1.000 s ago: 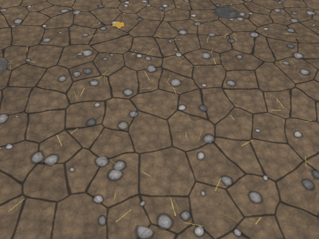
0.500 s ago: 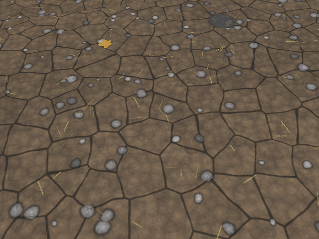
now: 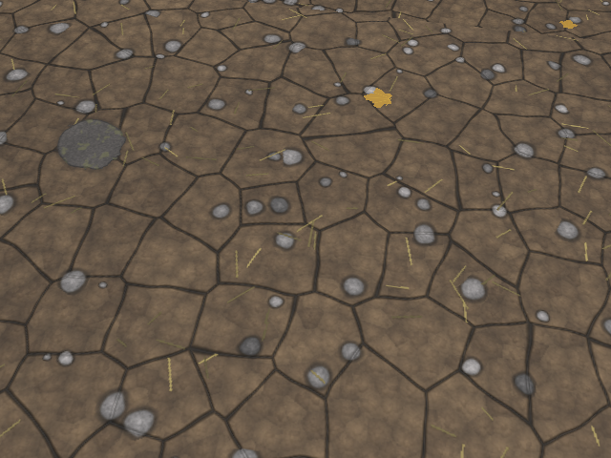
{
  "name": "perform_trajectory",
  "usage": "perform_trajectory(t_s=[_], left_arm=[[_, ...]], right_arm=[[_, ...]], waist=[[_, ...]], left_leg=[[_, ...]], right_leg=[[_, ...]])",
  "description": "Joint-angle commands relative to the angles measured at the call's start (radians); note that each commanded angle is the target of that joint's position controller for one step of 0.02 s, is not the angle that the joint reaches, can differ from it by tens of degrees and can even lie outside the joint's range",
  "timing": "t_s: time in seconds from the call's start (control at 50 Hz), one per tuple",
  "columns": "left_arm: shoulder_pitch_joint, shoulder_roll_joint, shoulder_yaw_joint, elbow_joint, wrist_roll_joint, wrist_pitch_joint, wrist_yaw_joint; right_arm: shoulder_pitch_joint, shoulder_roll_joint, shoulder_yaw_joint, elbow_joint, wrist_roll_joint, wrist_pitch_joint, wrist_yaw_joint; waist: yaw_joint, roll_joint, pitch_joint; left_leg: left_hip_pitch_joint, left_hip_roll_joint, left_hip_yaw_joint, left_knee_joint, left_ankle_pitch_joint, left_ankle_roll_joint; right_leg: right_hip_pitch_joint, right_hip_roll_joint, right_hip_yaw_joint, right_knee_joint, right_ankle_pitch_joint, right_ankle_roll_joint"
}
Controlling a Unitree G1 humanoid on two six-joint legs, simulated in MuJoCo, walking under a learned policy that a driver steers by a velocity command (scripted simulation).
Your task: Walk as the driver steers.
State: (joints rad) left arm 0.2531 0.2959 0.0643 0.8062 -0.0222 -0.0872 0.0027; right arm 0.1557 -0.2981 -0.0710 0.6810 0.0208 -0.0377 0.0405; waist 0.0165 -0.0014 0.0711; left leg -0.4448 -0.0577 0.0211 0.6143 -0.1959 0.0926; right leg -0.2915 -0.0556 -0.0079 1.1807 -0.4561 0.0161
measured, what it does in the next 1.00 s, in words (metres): walks ahead: right foot, then left foot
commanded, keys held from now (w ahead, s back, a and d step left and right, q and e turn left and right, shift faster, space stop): w+q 0.18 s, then w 0.04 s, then w+e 0.50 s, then e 0.28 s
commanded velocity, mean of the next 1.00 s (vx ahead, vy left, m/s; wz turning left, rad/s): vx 0.44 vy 0.00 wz -0.09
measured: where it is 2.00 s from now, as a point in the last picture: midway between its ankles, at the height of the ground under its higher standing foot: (342, 393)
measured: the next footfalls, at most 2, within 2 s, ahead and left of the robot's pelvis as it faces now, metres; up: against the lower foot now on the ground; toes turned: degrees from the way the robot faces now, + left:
right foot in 0.40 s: +0.42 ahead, -0.11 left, +0.00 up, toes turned +8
left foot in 0.90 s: +0.69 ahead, +0.08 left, +0.00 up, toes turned -13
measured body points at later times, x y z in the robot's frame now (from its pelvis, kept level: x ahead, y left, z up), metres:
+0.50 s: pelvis +0.29 -0.04 +0.01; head +0.32 -0.05 +0.45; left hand +0.43 +0.24 -0.08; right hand +0.40 -0.32 -0.11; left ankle +0.13 +0.07 -0.65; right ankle +0.38 -0.12 -0.72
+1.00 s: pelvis +0.54 -0.01 +0.01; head +0.58 -0.01 +0.45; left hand +0.64 +0.28 -0.11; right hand +0.73 -0.28 -0.06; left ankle +0.65 +0.09 -0.72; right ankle +0.41 -0.11 -0.64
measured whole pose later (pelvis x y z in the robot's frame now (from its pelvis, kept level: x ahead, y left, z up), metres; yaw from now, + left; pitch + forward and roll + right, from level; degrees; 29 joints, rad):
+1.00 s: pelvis +0.54 -0.01 +0.01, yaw -11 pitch +2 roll +0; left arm 0.33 0.31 0.06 0.74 -0.02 0.02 0.03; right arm 0.03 -0.25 -0.04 0.64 -0.02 -0.07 0.00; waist 0.07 -0.02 0.05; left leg -0.42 -0.03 -0.02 0.49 -0.10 0.01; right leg -0.38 0.09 0.13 1.15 -0.57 0.04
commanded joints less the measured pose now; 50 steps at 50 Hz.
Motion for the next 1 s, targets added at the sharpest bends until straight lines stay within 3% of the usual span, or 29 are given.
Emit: perform_trajectory(t_s=[0.02, 0.04, 0.1, 0.2, 0.26, 0.3, 0.36, 0.38, 0.4, 0.42, 0.44, 0.46, 0.48, 0.5, 0.52, 0.54, 0.6, 0.66, 0.72, 0.8, 0.86, 0.88, 0.9, 0.92, 0.94, 0.96, 0.98, 1.0], left_arm=[[-0.065, 0.13, 0.027, -0.114, 0.022, -0.052, 0.006], [-0.047, 0.132, 0.03, -0.11, 0.027, -0.039, 0.003], [-0.052, 0.096, 0.024, -0.116, 0.039, -0.012, 0.004], [-0.23, 0.048, 0.0, -0.159, 0.032, -0.014, -0.007], [-0.281, 0.055, -0.004, -0.163, 0.017, -0.027, -0.027], [-0.303, 0.073, -0.001, -0.174, 0.015, -0.031, -0.037], [-0.276, 0.097, 0.005, -0.177, 0.011, -0.034, -0.044], [-0.217, 0.111, 0.014, -0.163, 0.012, -0.035, -0.043], [-0.1, 0.14, 0.031, -0.126, 0.017, -0.036, -0.041], [0.056, 0.185, 0.042, -0.1, 0.025, -0.036, -0.041], [0.143, 0.271, 0.067, -0.081, 0.027, -0.028, -0.046], [0.153, 0.195, 0.047, -0.072, -0.006, -0.024, -0.055], [0.093, 0.145, 0.031, -0.087, -0.008, -0.018, -0.05], [0.048, 0.135, 0.026, -0.104, 0.008, -0.009, -0.046], [0.021, 0.122, 0.021, -0.108, 0.014, -0.003, -0.043], [0.008, 0.107, 0.014, -0.114, 0.021, -0.004, -0.038], [0.013, 0.114, 0.016, -0.114, 0.013, -0.001, -0.024], [0.05, 0.149, 0.029, -0.097, 0.005, 0.005, -0.004], [0.099, 0.152, 0.032, -0.077, -0.003, 0.02, 0.009], [0.162, 0.148, 0.036, -0.052, -0.006, 0.055, 0.025], [0.101, 0.144, 0.041, -0.084, -0.003, 0.073, 0.037], [0.064, 0.127, 0.036, -0.106, -0.002, 0.073, 0.036], [0.053, 0.078, 0.02, -0.141, 0.017, 0.069, 0.033], [0.278, 0.003, -0.001, -0.125, 0.014, 0.065, 0.028], [0.336, 0.125, 0.013, -0.105, 0.002, 0.071, 0.023], [0.22, 0.175, 0.034, -0.11, -0.008, 0.086, 0.028], [0.144, 0.182, 0.041, -0.126, -0.007, 0.103, 0.034], [0.112, 0.176, 0.046, -0.138, 0.0, 0.12, 0.04]], right_arm=[[0.096, -0.12, -0.034, -0.046, -0.007, -0.022, -0.011], [0.069, -0.11, -0.029, -0.064, -0.017, -0.022, -0.016], [0.08, -0.132, -0.035, -0.06, -0.013, -0.029, -0.031], [0.143, -0.148, -0.04, -0.031, -0.003, -0.019, -0.055], [0.195, -0.139, -0.034, 0.003, -0.003, -0.021, -0.055], [0.22, -0.139, -0.033, 0.022, -0.005, -0.021, -0.053], [0.224, -0.153, -0.038, 0.042, -0.01, -0.013, -0.053], [0.204, -0.157, -0.038, 0.041, -0.01, -0.01, -0.054], [0.193, -0.144, -0.032, 0.038, -0.014, -0.007, -0.056], [0.192, -0.118, -0.016, 0.019, -0.028, -0.005, -0.062], [0.307, -0.058, 0.001, 0.002, -0.022, -0.02, -0.059], [0.272, -0.089, 0.004, -0.004, -0.026, -0.037, -0.054], [0.17, -0.14, -0.009, -0.023, -0.003, -0.051, -0.043], [0.095, -0.132, -0.004, -0.038, -0.003, -0.063, -0.04], [0.055, -0.124, -0.006, -0.05, -0.02, -0.071, -0.039], [0.06, -0.117, -0.011, -0.052, -0.034, -0.072, -0.041], [0.073, -0.084, -0.006, -0.054, -0.041, -0.063, -0.045], [-0.025, -0.057, 0.004, -0.078, -0.038, -0.058, -0.051], [-0.127, -0.037, 0.012, -0.096, -0.031, -0.068, -0.042], [-0.204, -0.055, 0.004, -0.119, -0.028, -0.081, -0.027], [-0.128, -0.089, -0.013, -0.098, -0.029, -0.088, -0.027], [-0.051, -0.11, -0.021, -0.082, -0.038, -0.092, -0.034], [0.074, -0.172, -0.034, -0.072, -0.058, -0.091, -0.045], [0.1, -0.191, -0.03, -0.07, -0.068, -0.069, -0.048], [0.102, -0.152, -0.032, -0.066, -0.03, -0.047, -0.042], [0.05, -0.085, -0.014, -0.089, -0.028, -0.033, -0.048], [-0.005, -0.061, -0.003, -0.087, -0.03, -0.019, -0.051], [-0.044, -0.056, 0.002, -0.084, -0.033, -0.009, -0.052]], waist=[[-0.038, 0.027, -0.145], [-0.011, 0.049, -0.134], [0.003, 0.04, -0.116], [-0.062, 0.078, -0.072], [-0.098, 0.093, -0.062], [-0.108, 0.098, -0.046], [-0.087, 0.119, -0.031], [-0.05, 0.12, -0.059], [0.007, 0.095, -0.14], [0.069, 0.019, -0.281], [0.032, -0.246, -0.386], [0.049, -0.257, -0.365], [0.058, -0.156, -0.22], [0.054, -0.058, -0.145], [0.035, -0.015, -0.081], [0.008, -0.032, -0.08], [-0.015, -0.083, -0.095], [0.01, -0.068, -0.072], [0.047, -0.08, -0.066], [0.06, -0.094, -0.076], [0.001, -0.125, -0.113], [-0.047, -0.111, -0.164], [-0.091, -0.008, -0.312], [-0.002, 0.262, -0.457], [-0.007, 0.244, -0.497], [-0.037, 0.147, -0.356], [-0.031, 0.085, -0.264], [-0.017, 0.085, -0.196]], left_leg=[[0.426, 0.264, -0.451, -0.336, 0.1, 0.198], [0.353, 0.244, -0.419, -0.358, 0.16, 0.196], [0.25, 0.213, -0.342, -0.389, 0.289, 0.208], [0.2, 0.146, -0.264, -0.383, 0.172, 0.14], [0.243, 0.184, -0.276, -0.372, 0.11, 0.128], [0.331, 0.228, -0.299, -0.336, 0.128, 0.123], [0.449, 0.28, -0.305, -0.284, 0.296, 0.1], [0.462, 0.263, -0.273, -0.217, 0.462, 0.083], [0.455, 0.212, -0.218, -0.07, 0.624, 0.06], [0.332, 0.158, -0.164, 0.182, 0.516, 0.026], [-0.051, -0.004, -0.078, 0.546, 0.032, -0.069], [-0.236, -0.012, -0.149, 0.638, -0.337, -0.075], [-0.321, 0.045, -0.167, 0.676, -0.271, -0.066], [-0.31, 0.079, -0.143, 0.639, -0.203, -0.06], [-0.301, 0.105, -0.129, 0.563, -0.157, -0.066], [-0.247, 0.13, -0.13, 0.494, -0.114, -0.072], [-0.191, 0.128, -0.099, 0.371, -0.079, -0.115], [-0.183, 0.109, -0.089, 0.183, 0.065, -0.15], [-0.108, 0.071, -0.087, 0.007, 0.226, -0.162], [-0.025, 0.003, -0.092, -0.123, 0.254, -0.142], [0.079, 0.003, -0.111, -0.2, 0.224, -0.099], [0.218, 0.046, -0.113, -0.259, 0.337, -0.065], [0.499, 0.23, -0.247, -0.18, 0.613, 0.007], [0.794, 0.517, -0.556, -0.103, 0.931, 0.203], [0.749, 0.557, -0.661, -0.136, 0.673, 0.231], [0.636, 0.47, -0.524, -0.173, 0.536, 0.186], [0.515, 0.405, -0.409, -0.207, 0.456, 0.144], [0.401, 0.362, -0.341, -0.237, 0.41, 0.132]], right_leg=[[-0.416, -0.06, 0.092, 0.002, 0.107, -0.02], [-0.357, -0.07, 0.096, -0.026, 0.139, -0.013], [-0.32, -0.054, 0.07, -0.143, 0.207, 0.031], [-0.272, 0.007, 0.057, -0.516, 0.506, 0.06], [-0.229, 0.013, 0.052, -0.613, 0.602, 0.042], [-0.268, 0.008, 0.054, -0.648, 0.553, 0.009], [-0.276, 0.017, 0.032, -0.673, 0.403, -0.054], [-0.196, 0.044, 0.004, -0.697, 0.378, -0.081], [-0.034, 0.069, -0.013, -0.713, 0.408, -0.114], [0.226, -0.046, 0.142, -0.686, 0.469, -0.179], [0.564, -0.242, 0.589, -0.763, 0.294, -0.346], [0.617, -0.268, 0.812, -0.898, 0.069, -0.353], [0.512, -0.257, 0.705, -0.911, 0.001, -0.309], [0.39, -0.215, 0.598, -0.922, 0.064, -0.285], [0.289, -0.18, 0.525, -0.941, 0.161, -0.28], [0.234, -0.146, 0.473, -0.955, 0.252, -0.269], [0.168, -0.101, 0.388, -0.977, 0.422, -0.281], [0.119, -0.072, 0.326, -0.981, 0.491, -0.267], [0.083, -0.037, 0.3, -0.959, 0.469, -0.231], [0.135, -0.028, 0.348, -0.828, 0.625, -0.185], [0.184, -0.02, 0.419, -0.691, 0.675, -0.142], [0.152, 0.025, 0.394, -0.583, 0.686, -0.105], [0.016, 0.081, 0.33, -0.336, 0.467, -0.06], [-0.252, 0.221, 0.235, -0.048, -0.305, -0.002], [-0.315, 0.119, 0.208, 0.089, -0.267, 0.017], [-0.365, 0.088, 0.177, 0.138, -0.18, 0.047], [-0.375, 0.062, 0.138, 0.119, -0.11, 0.064], [-0.359, 0.038, 0.125, 0.098, -0.074, 0.076]])
Keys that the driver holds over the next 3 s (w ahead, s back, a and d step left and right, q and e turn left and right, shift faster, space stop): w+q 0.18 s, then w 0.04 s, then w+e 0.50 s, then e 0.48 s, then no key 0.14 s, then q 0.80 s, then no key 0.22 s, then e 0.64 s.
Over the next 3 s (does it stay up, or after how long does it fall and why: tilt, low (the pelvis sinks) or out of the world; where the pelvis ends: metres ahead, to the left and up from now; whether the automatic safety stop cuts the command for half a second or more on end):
stays up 0.57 -0.08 0.01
